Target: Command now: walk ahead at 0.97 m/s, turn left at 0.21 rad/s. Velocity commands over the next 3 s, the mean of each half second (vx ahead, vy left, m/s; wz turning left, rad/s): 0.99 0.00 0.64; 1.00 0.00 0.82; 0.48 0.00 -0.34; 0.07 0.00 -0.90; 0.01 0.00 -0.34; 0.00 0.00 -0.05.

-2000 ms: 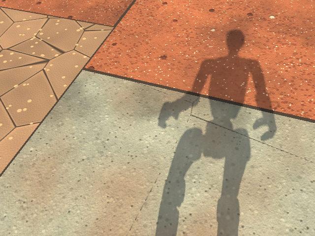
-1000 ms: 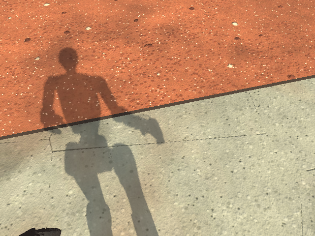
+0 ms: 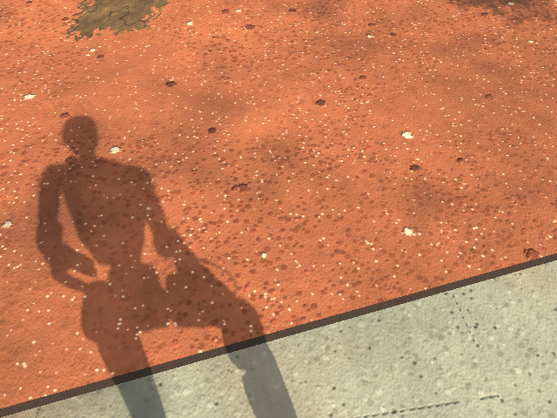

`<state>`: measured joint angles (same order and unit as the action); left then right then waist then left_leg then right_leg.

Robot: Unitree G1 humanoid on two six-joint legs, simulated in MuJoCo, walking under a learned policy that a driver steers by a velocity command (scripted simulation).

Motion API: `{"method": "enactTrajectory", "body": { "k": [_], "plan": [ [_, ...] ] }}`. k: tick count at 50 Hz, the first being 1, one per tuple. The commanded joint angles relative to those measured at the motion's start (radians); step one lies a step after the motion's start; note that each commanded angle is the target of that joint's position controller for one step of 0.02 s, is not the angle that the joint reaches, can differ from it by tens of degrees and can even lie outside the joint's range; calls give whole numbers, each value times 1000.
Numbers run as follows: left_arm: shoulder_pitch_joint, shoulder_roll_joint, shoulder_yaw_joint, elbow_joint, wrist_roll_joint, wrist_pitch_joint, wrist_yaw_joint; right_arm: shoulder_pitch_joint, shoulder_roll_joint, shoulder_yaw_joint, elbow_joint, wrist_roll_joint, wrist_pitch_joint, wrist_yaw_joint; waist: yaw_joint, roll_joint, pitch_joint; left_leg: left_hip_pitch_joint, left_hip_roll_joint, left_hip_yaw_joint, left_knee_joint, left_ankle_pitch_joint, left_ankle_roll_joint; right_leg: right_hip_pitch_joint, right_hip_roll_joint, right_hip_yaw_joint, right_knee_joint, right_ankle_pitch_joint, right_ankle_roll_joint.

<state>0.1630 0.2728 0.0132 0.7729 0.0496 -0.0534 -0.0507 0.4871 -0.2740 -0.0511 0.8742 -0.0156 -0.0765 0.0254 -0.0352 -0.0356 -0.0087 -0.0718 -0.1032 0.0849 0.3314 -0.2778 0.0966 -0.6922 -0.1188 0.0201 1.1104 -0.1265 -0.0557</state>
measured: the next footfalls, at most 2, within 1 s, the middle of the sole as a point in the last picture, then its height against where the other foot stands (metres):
right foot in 0.22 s outside the picture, level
left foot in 0.68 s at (196, 326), level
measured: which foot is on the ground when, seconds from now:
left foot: down 0.00-0.24, up 0.26-0.66, down 0.68-1.00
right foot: up 0.00-0.20, down 0.22-0.68, up 0.70-1.00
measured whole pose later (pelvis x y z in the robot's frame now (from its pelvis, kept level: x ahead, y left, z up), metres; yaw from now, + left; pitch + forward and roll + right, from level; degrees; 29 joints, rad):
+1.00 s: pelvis +0.87 +0.26 -0.01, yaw +45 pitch +1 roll +0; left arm 0.01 0.25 -0.02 0.62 0.04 -0.06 -0.03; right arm 0.47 -0.30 -0.06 0.86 0.01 -0.08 0.02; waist -0.10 -0.01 0.05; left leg 0.08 -0.19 -0.15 0.23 -0.32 0.17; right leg -0.73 -0.14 0.02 0.67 0.09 0.01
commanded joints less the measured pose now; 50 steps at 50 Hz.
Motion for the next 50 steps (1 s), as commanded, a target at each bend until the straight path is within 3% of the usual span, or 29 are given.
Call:
{"method": "enactTrajectory", "body": {
  "k": [1,4,7,9,10,11,12,13,14,15,16,18,19,21,24,27,30,32,33,34,35,36,37,38,39,42,46,48,50],
  "plan": [
    [-170,45,-5,-113,2,-12,-9,-20,-82,-10,-54,17,-36,1,17,29,200,-160,223,-245,-318,64,126,-85,-20,-37,-211,155,39],
    [-262,20,-22,-144,-11,-25,-25,20,-123,-18,-36,28,-46,-15,-2,40,174,-152,223,-219,-346,363,112,118,37,-78,-444,313,36],
    [-287,53,-15,-158,-12,-24,-5,27,-167,-24,-15,27,-37,-24,-1,56,118,45,245,-223,-252,692,100,188,89,-80,-548,276,19],
    [-163,109,7,-132,-12,-26,20,26,-210,-31,-1,12,-28,-32,61,115,-4,145,258,-235,-30,1037,69,361,156,-74,-565,95,-2],
    [0,155,28,-88,-18,-30,38,15,-233,-36,5,-3,-19,-34,137,137,-99,121,251,-237,180,1051,56,540,170,-63,-564,-13,-13],
    [199,203,48,-40,-14,-35,59,-29,-221,-37,-6,-7,-15,-32,238,127,-187,-44,211,-223,446,869,47,799,92,-13,-564,-54,-22],
    [342,284,76,-28,28,-39,80,8,-89,-10,-47,5,-22,-26,229,-45,-347,-295,124,-176,820,408,44,1058,-186,302,-581,-474,-50],
    [289,317,86,-35,30,-34,67,63,-21,7,-106,58,-23,-16,135,-308,-476,-550,24,-185,1069,-159,33,1166,-373,829,-804,-688,-130],
    [192,219,78,-41,18,-30,57,-44,-105,-7,-96,42,-10,-25,136,-154,-309,-648,100,-195,1105,-72,51,1046,-304,733,-841,-703,-108],
    [137,137,60,-36,8,-36,55,-113,-109,-9,-98,29,-3,-20,125,-49,-160,-661,143,-181,1054,7,46,894,-270,539,-833,-527,-95],
    [121,104,55,-19,12,-40,54,-140,-92,-7,-97,22,7,-11,103,11,-88,-631,173,-175,1014,23,39,779,-239,418,-857,-356,-81],
    [138,66,43,26,0,-54,57,-150,-49,-3,-118,-9,41,10,49,-35,-14,-597,213,-168,987,18,17,635,-201,234,-896,-214,-60],
    [151,49,39,46,-13,-64,51,-182,-32,1,-137,-12,58,18,38,-37,15,-617,235,-163,981,20,11,607,-193,172,-920,-174,-50],
    [150,49,39,68,-31,-79,43,-268,-19,8,-185,-17,79,33,21,-37,72,-677,254,-137,948,73,-4,565,-177,31,-968,-71,-27],
    [106,62,40,71,-21,-96,40,-376,-31,19,-246,-9,83,51,-12,-41,130,-655,241,-83,773,254,-3,494,-99,-179,-1014,98,-4],
    [144,124,50,81,-23,-102,47,-468,-46,28,-276,-9,78,69,-1,8,172,-566,204,26,524,352,40,540,-89,-301,-1039,326,9],
    [211,189,62,80,-25,-74,63,-452,-91,16,-254,-8,65,63,-22,-15,103,-449,82,131,423,303,86,741,-99,-336,-873,947,24],
    [173,258,83,51,-14,-29,77,-200,-148,-13,-187,0,59,46,-163,-72,-51,-182,15,117,434,166,123,757,-142,-315,-517,1193,12],
    [140,269,88,30,-9,-10,76,11,-192,-42,-120,0,58,28,-248,-54,-147,57,-12,68,405,83,151,656,-151,-282,-223,1104,4],
    [144,221,82,35,-3,-6,62,62,-237,-70,-83,5,65,1,-234,48,-135,222,20,-46,347,1,179,447,-39,-270,137,457,29],
    [196,65,44,-50,-1,-19,44,-78,-344,-89,-112,-8,83,-11,-49,327,-97,373,233,-530,242,48,296,7,146,-211,531,-376,92],
    [127,115,39,-138,-13,-50,49,-60,-378,-104,-156,-14,91,-7,-88,218,-260,486,338,-879,15,-135,401,-157,149,19,588,-339,86],
    [49,139,35,-149,-11,-73,51,-67,-334,-99,-149,-11,85,-16,-84,77,-155,387,358,-905,-92,-198,358,-203,90,64,501,-270,76],
    [39,140,30,-139,-12,-80,54,-89,-276,-87,-131,-6,74,-22,-32,-25,-33,219,329,-825,-108,-126,314,-157,49,62,382,-213,74],
    [26,126,24,-137,3,-71,57,-119,-248,-77,-126,-2,58,-28,10,-55,9,82,280,-728,-101,-31,289,-85,20,63,306,-219,83],
    [72,94,12,-121,26,-8,48,-155,-174,-45,-129,11,14,-31,85,-69,46,-168,193,-534,-129,93,267,59,-34,45,115,-241,124],
    [-160,31,-20,-206,6,-10,21,-92,-148,-39,-99,16,-18,-18,5,-6,122,-258,87,-354,-188,329,191,137,-19,-43,-299,126,105],
    [-204,22,-24,-209,-11,-17,12,-35,-151,-39,-76,32,-27,-9,-45,19,97,-198,105,-337,-215,478,147,218,25,-82,-443,321,68],
    [-240,44,-17,-219,-18,-19,15,-8,-172,-42,-56,30,-30,-13,-66,48,91,-61,146,-337,-212,589,126,219,50,-82,-529,358,35]
  ]
}}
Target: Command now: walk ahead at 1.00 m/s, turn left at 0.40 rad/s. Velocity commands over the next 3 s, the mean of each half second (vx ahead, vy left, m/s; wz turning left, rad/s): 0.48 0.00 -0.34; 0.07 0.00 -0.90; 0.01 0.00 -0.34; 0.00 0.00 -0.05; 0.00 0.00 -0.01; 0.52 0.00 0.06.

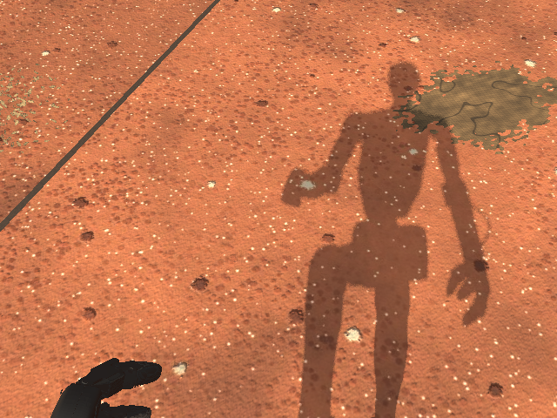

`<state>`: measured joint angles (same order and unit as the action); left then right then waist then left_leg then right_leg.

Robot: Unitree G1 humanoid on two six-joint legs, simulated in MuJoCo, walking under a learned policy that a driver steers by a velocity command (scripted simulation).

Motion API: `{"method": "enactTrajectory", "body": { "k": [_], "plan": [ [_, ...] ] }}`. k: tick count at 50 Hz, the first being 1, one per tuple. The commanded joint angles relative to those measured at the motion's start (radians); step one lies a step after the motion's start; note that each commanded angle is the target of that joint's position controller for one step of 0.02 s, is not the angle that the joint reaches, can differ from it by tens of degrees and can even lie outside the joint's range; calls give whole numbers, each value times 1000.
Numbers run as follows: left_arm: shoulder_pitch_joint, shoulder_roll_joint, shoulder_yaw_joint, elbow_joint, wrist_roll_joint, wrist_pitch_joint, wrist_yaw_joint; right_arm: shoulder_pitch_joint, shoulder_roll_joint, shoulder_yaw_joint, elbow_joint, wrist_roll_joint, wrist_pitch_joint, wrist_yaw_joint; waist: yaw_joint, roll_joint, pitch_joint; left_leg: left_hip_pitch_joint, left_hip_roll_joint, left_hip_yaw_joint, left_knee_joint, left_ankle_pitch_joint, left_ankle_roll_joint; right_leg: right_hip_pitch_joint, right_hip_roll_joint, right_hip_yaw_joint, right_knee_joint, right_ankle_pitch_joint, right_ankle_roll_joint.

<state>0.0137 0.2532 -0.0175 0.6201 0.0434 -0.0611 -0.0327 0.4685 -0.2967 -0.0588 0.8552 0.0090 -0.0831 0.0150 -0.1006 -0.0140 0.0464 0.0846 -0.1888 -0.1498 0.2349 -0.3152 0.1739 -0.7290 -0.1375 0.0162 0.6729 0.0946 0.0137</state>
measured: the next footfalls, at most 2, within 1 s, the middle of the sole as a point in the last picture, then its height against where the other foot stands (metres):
right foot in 0.12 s outside the picture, level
left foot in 0.52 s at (256, 369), level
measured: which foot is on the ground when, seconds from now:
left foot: down 0.00-0.10, up 0.12-0.50, down 0.52-0.96, up 0.98-1.00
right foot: up 0.00-0.10, down 0.12-0.50, up 0.52-0.92, down 0.94-1.00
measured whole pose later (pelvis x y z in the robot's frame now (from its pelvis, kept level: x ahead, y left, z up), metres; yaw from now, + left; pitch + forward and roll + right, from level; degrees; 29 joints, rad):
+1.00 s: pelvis +0.41 -0.07 -0.01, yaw -43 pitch +2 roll +2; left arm 0.18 0.32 0.09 0.58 0.00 0.07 0.00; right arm 0.10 -0.33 -0.10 0.72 -0.01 0.01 -0.01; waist -0.01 0.02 0.06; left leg -0.42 0.11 0.13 0.78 -0.42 -0.06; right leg -0.37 -0.03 -0.01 0.64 -0.33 -0.03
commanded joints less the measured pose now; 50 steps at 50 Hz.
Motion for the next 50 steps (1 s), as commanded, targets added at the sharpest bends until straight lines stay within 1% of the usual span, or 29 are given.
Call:
{"method": "enactTrajectory", "body": {
  "k": [1,3,5,6,7,8,9,10,11,12,15,17,19,22,24,25,26,27,28,29,30,33,36,42,45,47,48,49,50],
  "plan": [
    [-101,80,20,-71,-12,-13,1,15,-159,-34,-28,1,-23,-8,-2,34,28,-140,245,-95,-89,731,37,254,88,-84,-129,105,-51],
    [-9,128,41,-45,-4,-18,14,13,-204,-40,-14,-16,-20,-21,48,73,-38,7,271,-70,63,1087,-2,329,164,-107,-162,-24,-83],
    [304,175,67,59,-8,-32,34,-32,-222,-44,-6,-41,-8,-33,205,100,-163,31,257,-11,438,1230,-54,576,193,-109,-224,-21,-116],
    [483,216,81,112,1,-35,47,-69,-179,-34,-21,-44,-8,-38,284,85,-236,-130,210,18,717,1008,-72,800,86,-29,-168,45,-147],
    [540,326,110,137,28,-37,40,100,-10,-1,-49,10,-6,-35,176,-294,-398,-562,19,78,1273,-52,-167,1202,-285,479,-42,579,-384],
    [551,272,116,146,-22,-24,16,84,-95,0,-36,-7,-13,-44,220,-180,-545,-679,-7,15,1372,-193,-154,1268,-272,724,-164,656,-434],
    [425,177,93,109,-60,-53,14,-73,-95,14,-87,-2,-21,-19,217,-170,-419,-773,114,-67,1328,-180,-178,1209,-190,582,-233,391,-375],
    [330,154,92,91,-71,-57,11,-209,-116,18,-147,-4,-27,-13,201,-55,-281,-783,154,-27,1237,-135,-179,1041,-127,483,-266,311,-329],
    [281,150,89,80,-74,-57,12,-306,-119,15,-174,-18,-28,-12,176,36,-153,-799,160,15,1185,-128,-187,873,-81,426,-319,339,-315],
    [272,148,89,83,-62,-60,16,-315,-110,14,-202,-21,-26,-9,125,61,-97,-752,176,16,1129,-100,-189,742,-64,402,-360,385,-316],
    [227,179,101,66,-63,-46,27,-270,-70,29,-229,-29,-15,-14,42,28,-66,-648,192,36,810,-68,-221,523,7,318,-397,437,-304],
    [212,244,125,53,-60,-22,44,-326,-45,46,-241,-24,-9,-25,52,-13,-85,-493,130,94,552,48,-248,376,66,246,-382,482,-273],
    [258,273,142,60,-72,6,59,-378,-60,40,-254,-17,4,-26,78,-51,-151,-381,80,90,417,235,-255,356,97,257,-352,353,-205],
    [279,233,143,55,-83,38,75,-443,-96,21,-288,-9,16,-28,90,-88,-155,-347,80,12,279,323,-251,397,120,358,-282,88,-139],
    [224,200,141,23,-80,54,88,-409,-114,5,-277,-11,9,-28,56,-107,-151,-307,122,-21,188,380,-232,421,135,405,-184,-34,-106],
    [220,160,131,9,-79,59,87,-360,-121,-2,-259,-20,5,-31,43,-78,-178,-215,181,-21,126,465,-203,401,178,378,-70,-140,-73],
    [288,80,109,2,-62,63,81,-306,-151,-7,-256,-37,9,-40,66,90,-267,-14,394,-181,166,710,-114,281,259,265,190,-564,-27],
    [474,64,98,12,-57,58,73,-315,-123,10,-283,-65,27,-42,152,234,-337,105,598,-415,217,993,30,145,318,205,365,-885,3],
    [547,158,112,10,-70,62,59,-356,-152,-14,-271,-39,46,-39,187,319,-387,73,700,-563,164,710,131,93,201,142,523,-804,38],
    [465,222,135,31,-79,77,67,-400,-81,-4,-297,-33,53,-44,148,191,-286,-2,585,-439,136,495,100,58,156,117,598,-707,71],
    [395,249,148,27,-82,94,74,-426,-58,3,-299,-30,61,-46,134,113,-214,-96,512,-296,120,368,52,46,133,97,622,-624,87],
    [325,190,139,-17,-68,118,78,-459,-84,-8,-277,-42,68,-53,141,117,-122,-299,416,-83,61,379,38,111,95,40,599,-513,99],
    [268,138,120,-55,-68,110,70,-411,-96,-22,-242,-39,69,-63,114,141,-153,-237,447,-12,44,438,76,102,63,19,486,-475,98],
    [209,151,118,-85,-68,120,34,-431,-162,-57,-220,-20,74,-49,111,165,-169,-269,491,138,46,382,48,288,42,-37,209,-398,46],
    [202,168,131,-94,-68,137,18,-412,-180,-71,-204,4,69,-33,117,170,-160,-248,516,186,104,333,-2,375,64,-78,32,-386,-1],
    [268,187,152,-68,-64,142,23,-374,-142,-68,-181,17,70,-27,146,106,-159,-327,466,262,256,197,-99,538,115,-79,-150,-281,-62],
    [332,273,181,-57,-63,138,39,-327,-97,-59,-168,1,76,-21,149,-105,-119,-527,368,350,500,-28,-194,677,-1,137,-281,-26,-139],
    [300,400,195,-98,-42,124,49,-359,-68,-44,-246,-40,78,-25,107,-378,-116,-857,217,308,772,-353,-273,754,-241,539,-302,161,-332],
    [293,338,183,-113,-9,96,40,-468,-116,-57,-259,-36,74,-36,196,-230,-182,-862,207,127,924,-332,-252,688,-245,521,-340,94,-375]
  ]
}}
